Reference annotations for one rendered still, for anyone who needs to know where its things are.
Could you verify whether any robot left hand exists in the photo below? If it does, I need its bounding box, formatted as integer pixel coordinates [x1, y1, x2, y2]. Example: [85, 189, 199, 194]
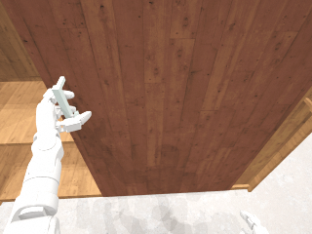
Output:
[36, 88, 92, 133]

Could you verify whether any left robot upper arm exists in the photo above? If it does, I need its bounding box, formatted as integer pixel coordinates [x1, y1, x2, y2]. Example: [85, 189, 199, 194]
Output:
[5, 215, 60, 234]

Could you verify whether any left robot forearm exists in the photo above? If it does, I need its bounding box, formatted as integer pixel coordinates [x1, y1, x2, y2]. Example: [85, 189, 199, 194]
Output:
[3, 129, 64, 234]

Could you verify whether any wardrobe door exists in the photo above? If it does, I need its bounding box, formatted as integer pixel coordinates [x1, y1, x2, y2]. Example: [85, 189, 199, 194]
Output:
[234, 86, 312, 185]
[1, 0, 312, 197]

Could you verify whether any robot right hand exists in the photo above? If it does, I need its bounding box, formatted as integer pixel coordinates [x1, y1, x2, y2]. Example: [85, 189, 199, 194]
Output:
[239, 210, 269, 234]

